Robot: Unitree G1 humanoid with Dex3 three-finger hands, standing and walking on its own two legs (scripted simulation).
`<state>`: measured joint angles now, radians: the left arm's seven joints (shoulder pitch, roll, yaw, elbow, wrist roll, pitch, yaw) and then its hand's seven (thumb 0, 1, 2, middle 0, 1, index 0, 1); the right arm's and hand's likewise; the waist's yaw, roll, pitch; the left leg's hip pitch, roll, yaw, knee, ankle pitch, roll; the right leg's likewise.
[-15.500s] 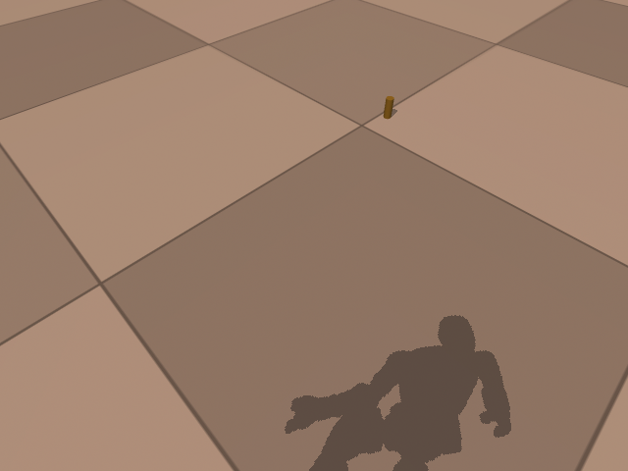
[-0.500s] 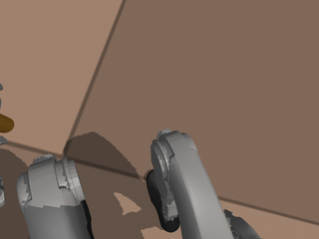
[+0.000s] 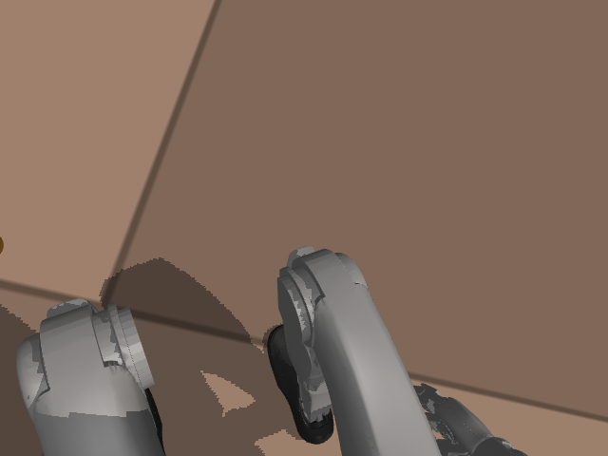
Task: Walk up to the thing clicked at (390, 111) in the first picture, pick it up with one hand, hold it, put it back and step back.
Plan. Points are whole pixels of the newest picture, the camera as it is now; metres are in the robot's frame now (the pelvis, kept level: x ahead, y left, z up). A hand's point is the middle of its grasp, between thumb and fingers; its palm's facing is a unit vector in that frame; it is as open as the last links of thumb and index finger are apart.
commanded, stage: close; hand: left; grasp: from above
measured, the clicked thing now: out of the picture +0.42 +0.34 -0.24
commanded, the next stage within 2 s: settle in 1.10 s
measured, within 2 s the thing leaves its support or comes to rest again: leaves its support in 1.50 s
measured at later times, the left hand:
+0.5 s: hand out of the picture +0.41 +0.33 -0.21, palm faces -0.41 -0.17 -0.90, open 9.8 cm
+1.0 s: hand out of the picture +0.41 +0.33 -0.21, palm faces -0.43 -0.17 -0.89, open 8.0 cm
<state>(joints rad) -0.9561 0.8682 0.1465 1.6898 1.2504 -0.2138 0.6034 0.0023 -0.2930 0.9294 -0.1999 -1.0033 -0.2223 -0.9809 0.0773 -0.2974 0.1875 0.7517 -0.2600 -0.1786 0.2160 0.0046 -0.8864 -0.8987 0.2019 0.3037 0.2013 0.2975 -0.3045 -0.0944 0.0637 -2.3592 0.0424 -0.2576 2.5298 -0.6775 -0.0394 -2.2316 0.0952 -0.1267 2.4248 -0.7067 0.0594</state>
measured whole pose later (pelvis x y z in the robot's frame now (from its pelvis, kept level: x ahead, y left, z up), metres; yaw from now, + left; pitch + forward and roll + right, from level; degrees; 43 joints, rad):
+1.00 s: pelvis +0.00 +0.00 +0.00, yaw +0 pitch +27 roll -11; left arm -0.94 0.88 0.14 1.70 1.25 -0.24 0.59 0.00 0.23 0.49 -0.76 -0.66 -0.79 -0.62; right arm 0.10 -0.30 0.21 0.74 -0.27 -0.20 0.23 0.01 -0.89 -0.90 0.20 0.30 0.20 0.30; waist -0.30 -0.09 0.07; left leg -2.36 0.04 -0.26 2.54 -0.68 -0.04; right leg -2.23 0.10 -0.13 2.43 -0.70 0.06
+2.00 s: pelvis +0.00 +0.00 +0.05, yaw +4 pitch +32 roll -8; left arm -0.85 0.70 0.04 1.28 1.15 -0.16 0.27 -0.02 0.31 0.40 -0.95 -0.58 -0.93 -0.55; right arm 0.12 -0.29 0.06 0.72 -0.11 -0.05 0.17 0.01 -0.92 -0.91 0.20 0.30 0.20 0.30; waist -0.18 0.00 -0.06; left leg -2.27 0.04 -0.18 2.35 -0.65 -0.03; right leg -2.16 0.06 -0.08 2.30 -0.71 0.04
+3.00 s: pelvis -0.01 +0.00 +0.19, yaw +9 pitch +30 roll -6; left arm -0.53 0.56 -0.06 0.78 1.02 -0.03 0.08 -0.02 0.29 0.45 -0.95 -0.58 -0.92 -0.56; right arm 0.16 -0.26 -0.02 0.66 0.00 0.04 0.03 0.01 -0.92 -0.91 0.20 0.30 0.20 0.30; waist -0.09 0.04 -0.19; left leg -1.81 0.04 -0.09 1.87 -0.59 -0.01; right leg -1.72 0.02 -0.03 1.84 -0.65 0.04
